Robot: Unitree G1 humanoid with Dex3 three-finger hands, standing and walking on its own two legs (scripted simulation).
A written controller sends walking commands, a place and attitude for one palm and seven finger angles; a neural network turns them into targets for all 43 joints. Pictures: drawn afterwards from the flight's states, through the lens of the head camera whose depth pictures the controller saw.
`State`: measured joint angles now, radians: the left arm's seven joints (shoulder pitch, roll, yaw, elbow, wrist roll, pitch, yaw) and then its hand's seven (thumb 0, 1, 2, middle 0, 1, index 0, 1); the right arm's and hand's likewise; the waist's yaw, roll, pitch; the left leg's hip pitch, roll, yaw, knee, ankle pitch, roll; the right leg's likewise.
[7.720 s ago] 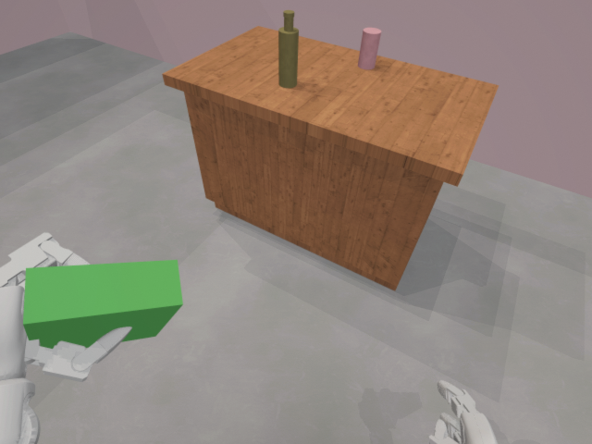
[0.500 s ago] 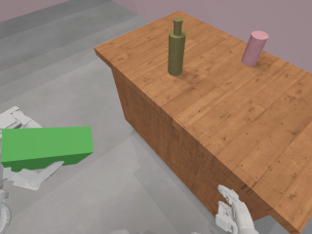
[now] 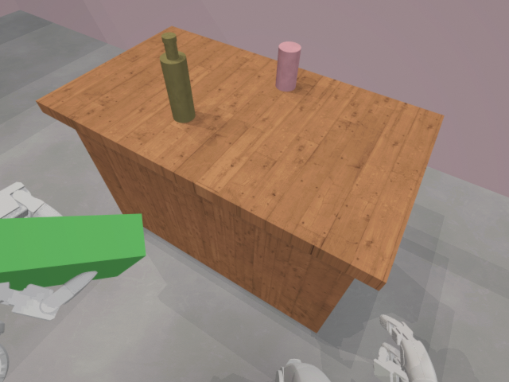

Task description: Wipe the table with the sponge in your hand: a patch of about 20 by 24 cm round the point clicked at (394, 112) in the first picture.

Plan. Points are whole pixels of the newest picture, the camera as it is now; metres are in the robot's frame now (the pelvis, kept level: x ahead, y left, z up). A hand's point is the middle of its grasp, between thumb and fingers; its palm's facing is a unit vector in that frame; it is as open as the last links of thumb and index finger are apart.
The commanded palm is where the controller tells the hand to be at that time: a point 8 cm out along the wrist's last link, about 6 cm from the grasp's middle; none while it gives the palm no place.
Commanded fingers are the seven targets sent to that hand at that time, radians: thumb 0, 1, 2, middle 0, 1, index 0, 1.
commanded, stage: turn to face it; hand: left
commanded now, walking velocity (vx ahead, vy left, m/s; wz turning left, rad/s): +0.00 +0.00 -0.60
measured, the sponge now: (91, 252) +0.22 +0.22 +0.15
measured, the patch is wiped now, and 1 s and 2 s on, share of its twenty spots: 0.00 0.00 0.00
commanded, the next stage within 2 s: take the last steps up to it in 1.40 s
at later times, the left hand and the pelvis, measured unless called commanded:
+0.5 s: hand (166, 255) +0.22 +0.12 +0.18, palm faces +0.08 -0.87 -0.48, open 9.0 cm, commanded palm +0.18 +0.18 +0.19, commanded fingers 0.00 0.10 1.30 -1.20 -1.60 -1.20 -1.60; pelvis -0.06 -0.04 +0.00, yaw -18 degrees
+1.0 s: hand (312, 302) +0.18 -0.03 +0.18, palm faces -0.24 -0.82 -0.52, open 9.0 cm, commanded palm +0.16 +0.05 +0.19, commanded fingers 0.00 0.10 1.30 -1.20 -1.60 -1.20 -1.60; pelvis -0.13 -0.08 +0.00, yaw -37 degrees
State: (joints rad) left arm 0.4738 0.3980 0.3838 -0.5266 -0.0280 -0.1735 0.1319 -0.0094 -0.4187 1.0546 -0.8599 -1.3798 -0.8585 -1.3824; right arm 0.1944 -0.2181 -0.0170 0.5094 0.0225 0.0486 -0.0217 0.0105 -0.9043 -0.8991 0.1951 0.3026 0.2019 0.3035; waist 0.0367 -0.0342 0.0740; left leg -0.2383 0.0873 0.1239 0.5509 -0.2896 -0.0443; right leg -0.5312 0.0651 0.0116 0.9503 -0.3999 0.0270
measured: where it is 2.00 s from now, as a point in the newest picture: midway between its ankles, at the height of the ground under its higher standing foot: outside the picture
